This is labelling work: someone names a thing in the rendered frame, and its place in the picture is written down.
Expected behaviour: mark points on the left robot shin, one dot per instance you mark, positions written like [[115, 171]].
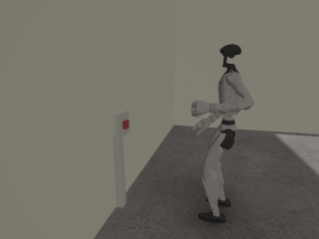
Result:
[[211, 191]]

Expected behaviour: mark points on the panel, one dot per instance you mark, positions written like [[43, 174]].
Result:
[[119, 158]]

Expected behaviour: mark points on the left robot hand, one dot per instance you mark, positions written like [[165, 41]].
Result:
[[199, 108]]

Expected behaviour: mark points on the button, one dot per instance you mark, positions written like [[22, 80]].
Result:
[[126, 124]]

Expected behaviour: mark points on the right robot hand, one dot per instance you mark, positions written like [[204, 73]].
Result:
[[205, 123]]

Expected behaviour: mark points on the humanoid robot torso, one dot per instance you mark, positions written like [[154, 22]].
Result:
[[226, 94]]

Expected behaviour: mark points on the right robot forearm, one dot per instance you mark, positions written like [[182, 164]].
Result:
[[214, 117]]

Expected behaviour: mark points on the left robot forearm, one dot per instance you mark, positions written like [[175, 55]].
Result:
[[235, 106]]

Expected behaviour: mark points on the robot left upper arm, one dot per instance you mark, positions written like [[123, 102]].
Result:
[[233, 79]]

